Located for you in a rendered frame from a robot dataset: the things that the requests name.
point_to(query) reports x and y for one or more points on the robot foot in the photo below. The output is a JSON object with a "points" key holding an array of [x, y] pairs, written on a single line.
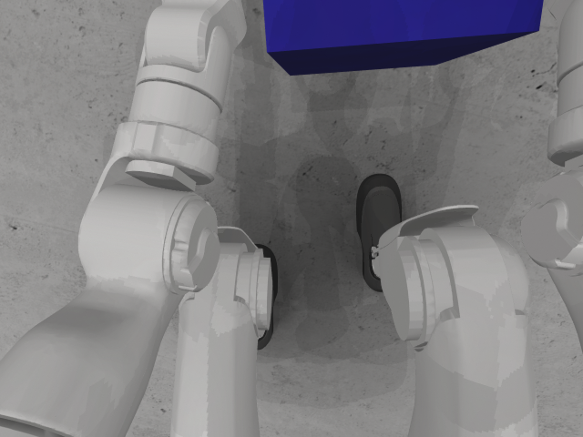
{"points": [[267, 253], [378, 208]]}

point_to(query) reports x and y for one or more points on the right robot upper arm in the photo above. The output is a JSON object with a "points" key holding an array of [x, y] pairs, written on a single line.
{"points": [[552, 234]]}

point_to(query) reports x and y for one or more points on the robot right foot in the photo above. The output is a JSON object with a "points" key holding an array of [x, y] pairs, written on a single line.
{"points": [[378, 208]]}

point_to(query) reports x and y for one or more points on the carton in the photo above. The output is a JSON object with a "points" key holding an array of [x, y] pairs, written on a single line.
{"points": [[326, 36]]}

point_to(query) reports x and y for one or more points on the robot left foot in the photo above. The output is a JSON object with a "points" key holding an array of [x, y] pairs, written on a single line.
{"points": [[267, 253]]}

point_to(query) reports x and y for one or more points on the left robot upper arm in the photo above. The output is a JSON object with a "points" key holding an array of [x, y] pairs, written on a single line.
{"points": [[83, 371]]}

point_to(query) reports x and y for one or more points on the right robot forearm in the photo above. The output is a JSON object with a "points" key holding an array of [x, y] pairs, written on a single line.
{"points": [[565, 133]]}

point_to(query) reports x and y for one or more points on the left robot forearm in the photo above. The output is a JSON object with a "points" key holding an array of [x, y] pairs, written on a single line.
{"points": [[169, 139]]}

